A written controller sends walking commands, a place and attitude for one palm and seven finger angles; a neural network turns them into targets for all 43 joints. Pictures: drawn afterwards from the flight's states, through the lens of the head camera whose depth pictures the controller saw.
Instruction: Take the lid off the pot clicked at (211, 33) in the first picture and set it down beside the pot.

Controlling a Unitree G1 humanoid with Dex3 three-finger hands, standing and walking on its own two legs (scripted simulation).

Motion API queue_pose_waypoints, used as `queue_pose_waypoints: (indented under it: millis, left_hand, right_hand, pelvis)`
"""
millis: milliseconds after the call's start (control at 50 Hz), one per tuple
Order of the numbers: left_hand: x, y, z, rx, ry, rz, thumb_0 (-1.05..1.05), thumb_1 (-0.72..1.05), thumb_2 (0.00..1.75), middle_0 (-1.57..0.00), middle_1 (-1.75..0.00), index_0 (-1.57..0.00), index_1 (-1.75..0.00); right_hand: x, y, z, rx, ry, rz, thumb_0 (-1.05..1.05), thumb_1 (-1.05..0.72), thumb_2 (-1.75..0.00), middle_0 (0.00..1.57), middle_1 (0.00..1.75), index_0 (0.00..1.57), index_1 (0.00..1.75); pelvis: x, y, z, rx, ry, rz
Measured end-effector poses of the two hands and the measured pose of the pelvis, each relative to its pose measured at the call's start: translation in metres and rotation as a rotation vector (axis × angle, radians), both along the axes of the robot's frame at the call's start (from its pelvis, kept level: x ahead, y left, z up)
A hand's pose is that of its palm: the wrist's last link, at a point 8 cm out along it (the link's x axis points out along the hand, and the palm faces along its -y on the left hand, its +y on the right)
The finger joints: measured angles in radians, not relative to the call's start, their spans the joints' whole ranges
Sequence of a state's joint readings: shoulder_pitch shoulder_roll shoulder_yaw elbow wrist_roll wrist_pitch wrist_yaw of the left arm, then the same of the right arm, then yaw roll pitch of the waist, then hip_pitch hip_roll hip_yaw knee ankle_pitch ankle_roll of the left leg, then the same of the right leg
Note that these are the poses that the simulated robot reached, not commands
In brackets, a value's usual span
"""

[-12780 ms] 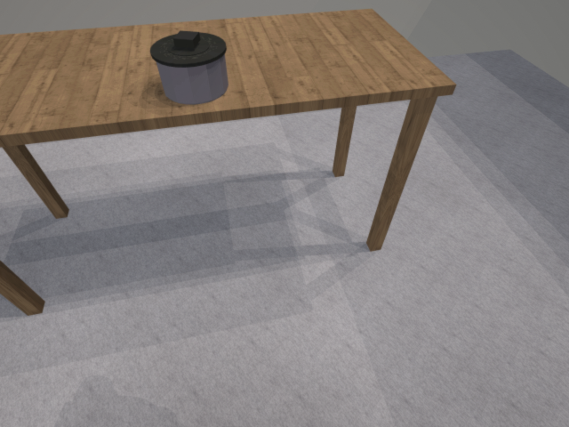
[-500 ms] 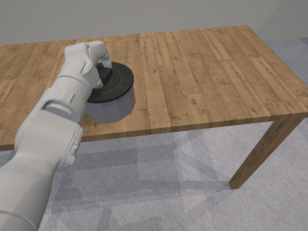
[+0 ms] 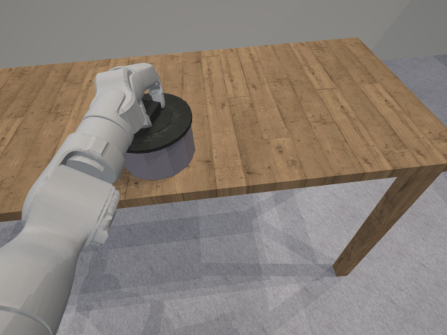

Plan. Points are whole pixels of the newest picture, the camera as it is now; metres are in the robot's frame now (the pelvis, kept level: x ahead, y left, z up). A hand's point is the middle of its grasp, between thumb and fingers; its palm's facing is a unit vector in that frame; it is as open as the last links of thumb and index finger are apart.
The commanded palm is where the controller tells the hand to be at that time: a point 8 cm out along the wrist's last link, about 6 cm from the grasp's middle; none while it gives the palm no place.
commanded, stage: close the fingers and squeeze the knob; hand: left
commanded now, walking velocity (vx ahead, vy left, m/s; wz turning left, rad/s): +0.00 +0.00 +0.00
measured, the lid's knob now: (145, 111) +0.50 +0.13 +0.15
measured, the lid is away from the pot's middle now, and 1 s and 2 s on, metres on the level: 0.01 0.01 0.01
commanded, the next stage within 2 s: lift the lid straight up in 0.74 s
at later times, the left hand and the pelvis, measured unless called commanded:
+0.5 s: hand (140, 110) +0.47 +0.13 +0.17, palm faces -0.38 -0.12 -0.92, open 8.3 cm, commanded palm +0.47 +0.14 +0.23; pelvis +0.00 +0.00 +0.00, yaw +0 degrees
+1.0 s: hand (140, 110) +0.47 +0.13 +0.17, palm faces -0.39 -0.11 -0.92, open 8.3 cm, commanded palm +0.47 +0.13 +0.24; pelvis +0.00 +0.00 +0.00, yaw +0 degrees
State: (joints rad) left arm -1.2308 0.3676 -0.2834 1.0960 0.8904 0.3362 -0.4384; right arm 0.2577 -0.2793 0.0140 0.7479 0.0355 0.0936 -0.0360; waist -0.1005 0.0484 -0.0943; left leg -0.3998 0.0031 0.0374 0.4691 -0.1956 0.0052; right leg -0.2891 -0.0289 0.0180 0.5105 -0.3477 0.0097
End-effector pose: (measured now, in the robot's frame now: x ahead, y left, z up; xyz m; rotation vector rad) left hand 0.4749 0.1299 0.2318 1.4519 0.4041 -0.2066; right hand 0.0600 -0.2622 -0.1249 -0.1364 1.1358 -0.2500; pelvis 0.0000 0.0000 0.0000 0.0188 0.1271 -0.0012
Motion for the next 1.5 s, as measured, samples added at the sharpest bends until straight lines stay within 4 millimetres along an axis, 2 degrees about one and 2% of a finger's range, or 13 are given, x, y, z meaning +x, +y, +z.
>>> queue_pose_waypoints:
  millis: [140, 260, 800, 1060, 1320, 1500]
  left_hand:
    - [0.000, 0.000, 0.000, 0.002, 0.000, 0.004, 0.01, 0.19, 0.85, -0.58, -1.00, -0.54, -0.98]
    - [0.001, 0.000, 0.001, -0.008, 0.014, 0.017, 0.02, 0.19, 0.81, -0.59, -1.00, -0.55, -0.97]
    - [0.002, -0.001, 0.001, 0.013, 0.012, 0.011, 0.01, 0.19, 0.82, -0.61, -1.00, -0.55, -0.98]
    - [0.001, 0.000, 0.002, 0.005, 0.008, -0.011, 0.01, 0.20, 0.81, -0.61, -1.00, -0.55, -0.96]
    - [-0.001, 0.000, 0.020, -0.013, -0.011, 0.006, -0.01, 0.20, 0.81, -0.63, -0.99, -0.55, -0.96]
    - [-0.003, -0.004, 0.035, -0.004, -0.021, 0.015, -0.02, 0.19, 0.82, -0.64, -0.99, -0.55, -0.96]
  right_hand:
    - [0.015, 0.002, 0.001, 0.009, -0.026, 0.016, 0.00, -0.91, -0.90, 0.20, 0.30, 0.20, 0.30]
    - [0.020, 0.000, 0.001, 0.002, -0.021, 0.024, 0.00, -0.91, -0.90, 0.20, 0.30, 0.20, 0.30]
    - [-0.006, 0.000, -0.002, -0.005, 0.031, -0.004, 0.00, -0.91, -0.90, 0.20, 0.30, 0.20, 0.30]
    - [-0.001, 0.003, -0.001, -0.004, -0.012, 0.002, 0.00, -0.91, -0.90, 0.20, 0.30, 0.20, 0.30]
    - [0.017, 0.004, 0.002, -0.003, -0.072, 0.028, 0.00, -0.91, -0.90, 0.20, 0.30, 0.20, 0.30]
    - [0.018, 0.000, 0.003, -0.012, -0.077, 0.036, 0.00, -0.91, -0.90, 0.20, 0.30, 0.20, 0.30]
  pelvis:
    - [0.002, -0.002, 0.000, 0.002, -0.002, 0.002]
    - [0.003, -0.003, 0.000, 0.001, 0.000, 0.006]
    - [-0.001, -0.001, 0.000, -0.001, 0.004, 0.005]
    - [0.000, 0.001, 0.000, 0.000, -0.001, 0.004]
    - [0.000, -0.001, 0.000, 0.002, -0.005, 0.006]
    - [-0.002, -0.003, 0.000, 0.002, -0.008, 0.011]
